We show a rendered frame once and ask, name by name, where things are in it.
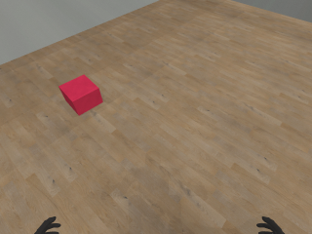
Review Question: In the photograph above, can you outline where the robot right hand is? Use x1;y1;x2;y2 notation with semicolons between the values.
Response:
256;216;285;234

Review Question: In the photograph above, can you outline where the carton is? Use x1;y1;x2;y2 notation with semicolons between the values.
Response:
58;74;103;116

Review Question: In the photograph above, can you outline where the robot left hand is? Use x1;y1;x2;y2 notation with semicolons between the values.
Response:
34;216;61;234

